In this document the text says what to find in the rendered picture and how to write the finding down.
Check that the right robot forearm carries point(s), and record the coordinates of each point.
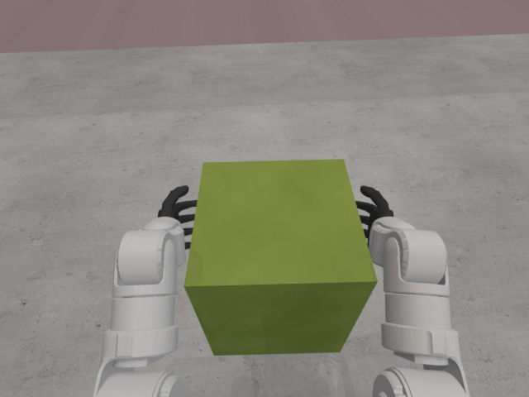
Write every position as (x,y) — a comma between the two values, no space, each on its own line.
(417,314)

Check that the robot right upper arm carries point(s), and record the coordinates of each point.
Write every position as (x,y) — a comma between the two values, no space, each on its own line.
(404,382)

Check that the carton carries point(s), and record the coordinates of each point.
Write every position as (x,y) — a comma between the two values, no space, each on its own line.
(278,261)

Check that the left robot hand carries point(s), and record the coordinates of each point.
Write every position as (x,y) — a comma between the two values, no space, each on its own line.
(171,209)

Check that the left robot forearm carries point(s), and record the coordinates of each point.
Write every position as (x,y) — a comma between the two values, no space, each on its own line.
(142,322)

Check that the robot left upper arm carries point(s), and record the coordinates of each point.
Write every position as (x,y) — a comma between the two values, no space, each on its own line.
(143,384)

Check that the right robot hand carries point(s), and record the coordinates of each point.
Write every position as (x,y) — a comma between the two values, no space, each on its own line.
(382,209)

